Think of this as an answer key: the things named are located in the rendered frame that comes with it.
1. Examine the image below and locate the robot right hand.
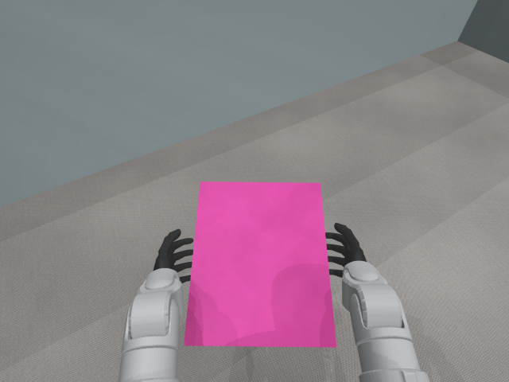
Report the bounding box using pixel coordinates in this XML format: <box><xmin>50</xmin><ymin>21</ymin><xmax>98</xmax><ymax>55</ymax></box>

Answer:
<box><xmin>325</xmin><ymin>223</ymin><xmax>367</xmax><ymax>278</ymax></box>

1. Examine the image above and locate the carton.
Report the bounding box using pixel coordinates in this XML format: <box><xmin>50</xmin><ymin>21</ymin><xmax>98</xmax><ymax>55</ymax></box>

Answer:
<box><xmin>184</xmin><ymin>181</ymin><xmax>336</xmax><ymax>348</ymax></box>

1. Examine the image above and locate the robot right forearm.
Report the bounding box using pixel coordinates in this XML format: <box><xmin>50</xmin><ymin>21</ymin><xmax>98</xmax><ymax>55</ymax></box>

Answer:
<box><xmin>342</xmin><ymin>261</ymin><xmax>429</xmax><ymax>382</ymax></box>

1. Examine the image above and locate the robot left forearm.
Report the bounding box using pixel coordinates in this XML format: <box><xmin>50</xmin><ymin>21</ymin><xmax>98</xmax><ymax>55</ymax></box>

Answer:
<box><xmin>119</xmin><ymin>268</ymin><xmax>185</xmax><ymax>382</ymax></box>

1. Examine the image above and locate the robot left hand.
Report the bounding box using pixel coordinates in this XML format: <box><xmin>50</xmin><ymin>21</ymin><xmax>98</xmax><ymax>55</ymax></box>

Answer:
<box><xmin>153</xmin><ymin>229</ymin><xmax>193</xmax><ymax>283</ymax></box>

